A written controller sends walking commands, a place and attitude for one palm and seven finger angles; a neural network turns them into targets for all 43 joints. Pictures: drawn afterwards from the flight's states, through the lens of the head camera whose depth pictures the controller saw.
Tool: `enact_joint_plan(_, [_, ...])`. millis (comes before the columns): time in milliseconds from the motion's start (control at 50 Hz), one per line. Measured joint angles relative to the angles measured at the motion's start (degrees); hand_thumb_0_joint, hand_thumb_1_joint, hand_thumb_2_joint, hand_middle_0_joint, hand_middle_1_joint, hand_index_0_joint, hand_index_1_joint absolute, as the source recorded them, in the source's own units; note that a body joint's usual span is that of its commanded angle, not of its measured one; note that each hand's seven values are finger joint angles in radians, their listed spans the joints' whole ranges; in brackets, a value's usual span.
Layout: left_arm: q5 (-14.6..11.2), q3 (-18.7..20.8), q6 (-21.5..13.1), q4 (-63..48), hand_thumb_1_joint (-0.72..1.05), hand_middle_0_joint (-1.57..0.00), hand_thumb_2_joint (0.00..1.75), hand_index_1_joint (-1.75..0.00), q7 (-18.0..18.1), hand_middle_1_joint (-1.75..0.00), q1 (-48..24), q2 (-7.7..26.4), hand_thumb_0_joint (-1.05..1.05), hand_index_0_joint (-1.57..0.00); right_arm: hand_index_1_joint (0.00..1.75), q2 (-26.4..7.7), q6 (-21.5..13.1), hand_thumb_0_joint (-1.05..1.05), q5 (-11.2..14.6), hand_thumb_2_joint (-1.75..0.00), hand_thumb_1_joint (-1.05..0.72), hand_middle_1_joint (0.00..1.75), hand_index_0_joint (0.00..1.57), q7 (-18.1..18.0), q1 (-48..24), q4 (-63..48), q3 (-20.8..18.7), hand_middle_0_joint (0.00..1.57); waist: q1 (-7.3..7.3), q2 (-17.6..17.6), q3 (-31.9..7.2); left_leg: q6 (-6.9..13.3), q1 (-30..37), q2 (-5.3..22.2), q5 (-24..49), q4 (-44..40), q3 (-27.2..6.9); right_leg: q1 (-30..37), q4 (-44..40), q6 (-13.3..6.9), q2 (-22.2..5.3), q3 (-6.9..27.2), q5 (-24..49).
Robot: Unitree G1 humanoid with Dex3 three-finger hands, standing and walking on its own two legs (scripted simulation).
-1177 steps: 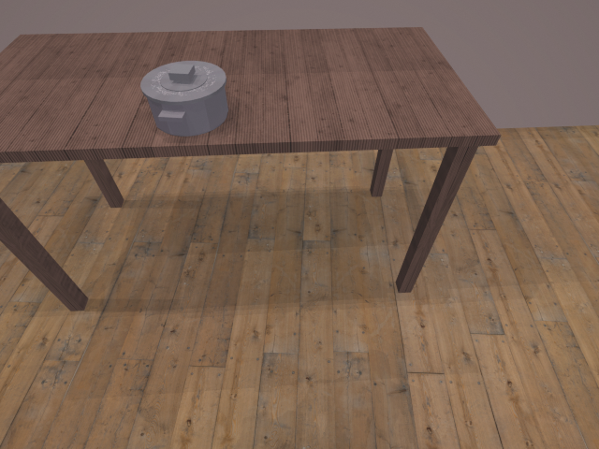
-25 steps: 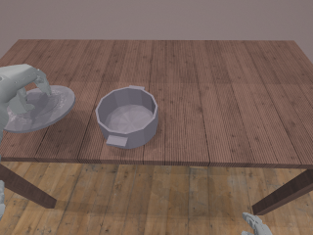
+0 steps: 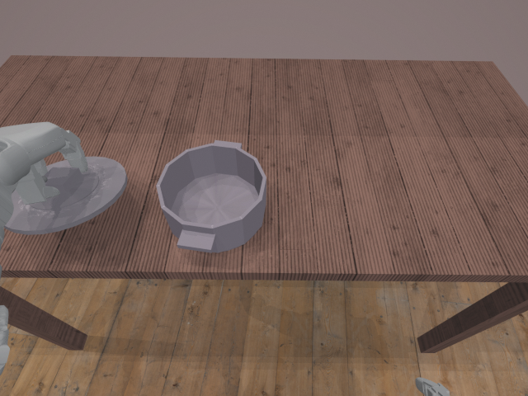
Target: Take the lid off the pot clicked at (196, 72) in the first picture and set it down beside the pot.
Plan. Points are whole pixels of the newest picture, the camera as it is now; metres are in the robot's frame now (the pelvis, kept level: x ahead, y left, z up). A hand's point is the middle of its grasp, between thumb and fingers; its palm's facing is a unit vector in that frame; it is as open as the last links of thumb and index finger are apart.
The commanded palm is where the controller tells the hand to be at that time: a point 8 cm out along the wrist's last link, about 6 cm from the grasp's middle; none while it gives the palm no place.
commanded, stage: lower the lid onto the table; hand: left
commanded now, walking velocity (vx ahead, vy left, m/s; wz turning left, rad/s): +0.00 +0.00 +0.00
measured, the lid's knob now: (59, 179) +0.42 +0.33 +0.08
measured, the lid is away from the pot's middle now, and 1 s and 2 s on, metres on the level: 0.24 0.23 0.24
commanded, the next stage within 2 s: open the fingers wide in 1.16 s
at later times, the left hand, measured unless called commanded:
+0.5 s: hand (53, 198) +0.38 +0.32 +0.08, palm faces -0.45 -0.09 -0.89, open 8.1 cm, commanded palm +0.40 +0.33 +0.16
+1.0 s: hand (64, 202) +0.39 +0.32 +0.06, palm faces -0.47 -0.11 -0.87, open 8.1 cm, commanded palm +0.41 +0.33 +0.12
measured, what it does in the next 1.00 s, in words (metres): stands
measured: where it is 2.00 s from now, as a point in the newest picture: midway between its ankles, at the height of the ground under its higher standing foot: outside the picture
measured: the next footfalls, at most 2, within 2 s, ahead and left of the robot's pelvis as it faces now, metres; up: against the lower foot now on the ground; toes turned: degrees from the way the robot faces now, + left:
none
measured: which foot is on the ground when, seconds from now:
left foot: down 0.00-1.00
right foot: down 0.00-1.00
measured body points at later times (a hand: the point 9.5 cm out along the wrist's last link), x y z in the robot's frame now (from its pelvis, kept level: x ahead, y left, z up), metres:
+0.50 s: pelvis +0.00 +0.00 +0.00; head +0.05 -0.01 +0.45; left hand +0.40 +0.32 +0.13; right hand +0.11 -0.27 -0.12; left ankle -0.01 +0.10 -0.74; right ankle +0.00 -0.16 -0.74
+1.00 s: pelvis -0.01 +0.00 -0.01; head +0.05 -0.01 +0.44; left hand +0.41 +0.32 +0.11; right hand +0.06 -0.28 -0.13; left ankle -0.01 +0.10 -0.74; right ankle +0.00 -0.16 -0.74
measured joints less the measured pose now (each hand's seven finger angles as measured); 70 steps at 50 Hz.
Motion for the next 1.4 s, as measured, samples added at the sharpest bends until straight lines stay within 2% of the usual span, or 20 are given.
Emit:
enact_joint_plan(80, [-0.56, 0.28, -0.64, -0.15, 0.13, -0.82, 1.04, -0.73, 0.71, -0.85, 0.63, -0.70, 0.03, -0.67, 0.30, 0.11, 0.16, 0.01, -0.01, -0.90, -0.91, 0.30, 0.20, 0.27, 0.01, 0.01, -0.12, 0.20, 0.00, 0.13, -0.20, 0.13, -0.17, -0.14, -0.07, -0.02, 0.12, -0.20, -0.02, 0.04, -0.14, 0.11, -0.06])
enact_joint_plan(320, [0.04, 1.51, -1.03, -1.17, 0.13, -0.82, 1.04, -0.73, 2.50, -0.85, 3.78, -1.78, 0.02, -0.67, 0.30, 0.80, 1.07, 0.01, -0.10, -0.90, -0.91, 0.30, 0.20, 1.14, -0.86, -1.12, -0.11, 0.20, -0.13, 0.56, -0.78, 0.19, -0.44, -0.14, -0.19, 0.07, 0.38, -0.64, 0.24, 0.14, -0.14, 0.39, -0.17])
enact_joint_plan(560, [0.16, -0.81, -2.57, 2.87, 0.13, -0.82, 1.05, -0.73, 3.25, -0.85, 2.57, -2.95, 0.03, -0.67, 0.30, 0.65, 0.80, 0.01, 0.06, -0.90, -0.91, 0.30, 0.20, -0.30, -1.08, 0.03, 0.09, 0.20, 0.92, 0.17, -0.76, -0.13, -1.18, 0.17, -0.54, 1.37, -0.05, -1.26, 1.50, 0.12, 0.16, 0.01, -0.60])
enact_joint_plan(760, [1.67, -0.61, -4.11, 7.62, 0.13, -0.82, 1.04, -0.72, 4.73, -0.85, 0.84, -2.59, 0.02, -0.67, 0.30, 0.37, 0.12, 0.01, 0.16, -0.90, -0.91, 0.30, 0.20, -1.30, 0.07, 0.94, 0.03, 0.20, 0.02, -0.28, -0.79, -0.34, -2.37, 0.60, -1.11, 2.72, 0.28, -2.71, 2.96, 0.02, 0.58, 0.40, -1.04])
enact_joint_plan(940, [2.33, 1.51, -5.30, 9.79, 0.13, -0.83, 1.04, -0.73, 6.00, -0.86, 1.16, -2.08, 0.03, -0.67, 0.30, 0.19, 0.59, 0.01, 0.23, -0.90, -0.91, 0.30, 0.20, -1.05, 1.59, 1.44, -0.44, 0.20, -0.96, -0.16, -1.38, -0.32, -3.84, 0.83, -1.68, 3.93, 0.81, -4.44, 4.25, 0.09, 0.80, 0.97, -1.43])
enact_joint_plan(1100, [2.83, 1.76, -5.82, 13.07, 0.13, -0.86, 1.04, -0.75, 6.10, -0.88, -0.43, -1.28, 0.05, -0.68, 0.30, 0.14, 0.97, 0.01, 0.52, -0.90, -0.91, 0.30, 0.20, -0.98, 2.01, 1.62, -0.37, 0.20, -1.13, -0.16, -1.85, -0.22, -6.11, 0.97, -2.30, 5.94, 1.03, -6.74, 6.10, 0.16, 0.94, 1.24, -1.87])
enact_joint_plan(1260, [3.30, -0.51, -5.62, 15.55, 0.12, -0.88, 1.03, -0.76, 5.95, -0.89, -2.75, -0.86, 0.08, -0.68, 0.30, 0.16, 0.62, 0.01, 0.70, -0.90, -0.91, 0.30, 0.20, -1.42, 2.40, 1.68, -0.25, 0.20, -1.02, -0.51, -2.51, -0.09, -9.06, 0.98, -3.08, 8.60, 1.01, -9.58, 8.53, 0.07, 0.97, 1.28, -2.55])
enact_joint_plan(1320, [3.36, 1.81, -6.91, 12.63, 0.12, -0.88, 1.04, -0.76, 6.27, -0.90, 0.07, -0.48, 0.07, -0.67, 0.30, 0.40, 1.10, 0.01, 0.26, -0.90, -0.91, 0.30, 0.20, -1.27, 2.57, 0.96, -0.66, 0.20, -1.14, -0.55, -2.86, 0.00, -9.75, 1.10, -3.37, 9.28, 1.33, -10.38, 9.14, -0.04, 1.10, 1.61, -2.70])
enact_joint_plan(1400, [3.06, 2.52, -8.61, 10.82, 0.14, -0.88, 1.05, -0.75, 7.25, -0.90, 1.30, -0.57, 0.05, -0.65, 0.30, 0.70, 1.82, 0.01, 0.03, -0.90, -0.91, 0.30, 0.20, -1.38, 2.61, 0.95, -0.96, 0.20, -0.63, -0.57, -3.04, 0.09, -10.60, 1.16, -3.70, 10.19, 1.36, -11.10, 9.75, -0.22, 1.18, 1.66, -2.87])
